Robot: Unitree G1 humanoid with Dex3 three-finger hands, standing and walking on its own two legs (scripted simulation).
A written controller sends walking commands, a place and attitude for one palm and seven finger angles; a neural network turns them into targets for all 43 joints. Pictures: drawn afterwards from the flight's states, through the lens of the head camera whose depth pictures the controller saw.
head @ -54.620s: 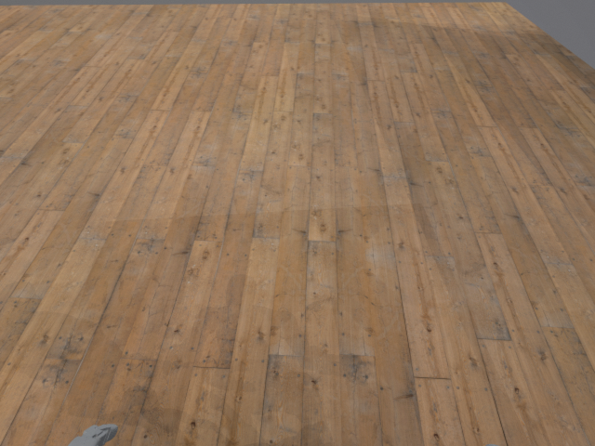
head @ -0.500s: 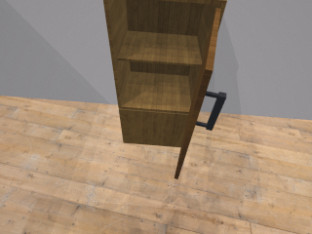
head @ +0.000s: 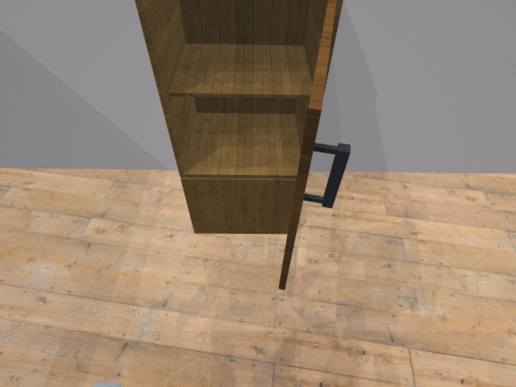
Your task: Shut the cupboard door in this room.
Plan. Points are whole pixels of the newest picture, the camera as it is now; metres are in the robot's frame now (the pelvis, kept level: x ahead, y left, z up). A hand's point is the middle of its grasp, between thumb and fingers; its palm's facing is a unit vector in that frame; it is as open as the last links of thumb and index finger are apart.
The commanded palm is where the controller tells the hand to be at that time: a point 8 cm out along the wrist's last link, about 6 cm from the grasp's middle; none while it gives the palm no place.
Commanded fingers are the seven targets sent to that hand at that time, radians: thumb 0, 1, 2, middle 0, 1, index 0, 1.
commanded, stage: look at it before walking up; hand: left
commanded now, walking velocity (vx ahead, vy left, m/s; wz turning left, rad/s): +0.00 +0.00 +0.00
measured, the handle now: (323, 176) +0.46 -0.10 +0.06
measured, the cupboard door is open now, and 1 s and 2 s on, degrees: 78 78 78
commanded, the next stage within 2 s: walk around to get in front in 0.42 s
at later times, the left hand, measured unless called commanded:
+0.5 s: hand out of the picture +0.08 +0.25 -0.16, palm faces +0.00 -0.95 -0.32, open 7.4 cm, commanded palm none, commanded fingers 0.00 0.90 0.90 -0.20 -0.30 -0.20 -0.30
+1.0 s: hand out of the picture +0.07 +0.17 -0.18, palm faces -0.13 -0.96 -0.26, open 7.4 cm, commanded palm none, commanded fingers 0.00 0.90 0.90 -0.20 -0.30 -0.20 -0.30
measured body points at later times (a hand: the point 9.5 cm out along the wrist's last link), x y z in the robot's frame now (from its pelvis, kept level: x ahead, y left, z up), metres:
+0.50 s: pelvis +0.01 +0.00 +0.00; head +0.03 +0.01 +0.45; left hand +0.08 +0.30 -0.13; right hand +0.10 -0.29 -0.13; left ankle -0.04 +0.12 -0.74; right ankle +0.01 -0.11 -0.74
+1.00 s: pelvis +0.00 -0.03 -0.02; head +0.05 -0.05 +0.43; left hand +0.08 +0.22 -0.16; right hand +0.02 -0.28 -0.18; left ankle -0.02 +0.12 -0.68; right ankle +0.03 -0.11 -0.74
